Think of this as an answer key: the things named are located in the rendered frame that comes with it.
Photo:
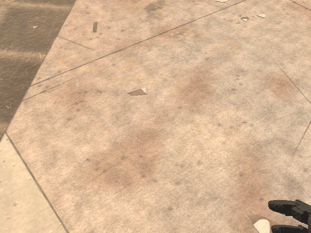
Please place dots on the right robot hand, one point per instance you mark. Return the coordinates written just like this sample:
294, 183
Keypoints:
297, 209

